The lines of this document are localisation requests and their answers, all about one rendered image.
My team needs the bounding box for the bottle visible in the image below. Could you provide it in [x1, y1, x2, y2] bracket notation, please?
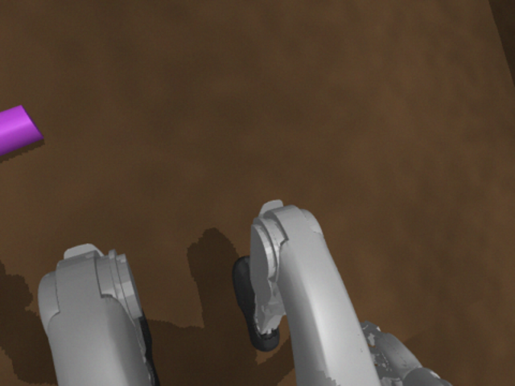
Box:
[0, 105, 44, 156]

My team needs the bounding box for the right robot foot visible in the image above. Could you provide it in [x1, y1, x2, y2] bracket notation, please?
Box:
[232, 256, 280, 352]

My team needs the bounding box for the left robot foot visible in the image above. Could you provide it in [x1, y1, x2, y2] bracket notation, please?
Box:
[138, 310, 160, 386]

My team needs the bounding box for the right robot arm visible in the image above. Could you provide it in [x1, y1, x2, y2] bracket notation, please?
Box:
[402, 368, 453, 386]

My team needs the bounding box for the right robot hand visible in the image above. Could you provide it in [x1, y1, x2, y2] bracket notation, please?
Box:
[359, 320, 423, 386]

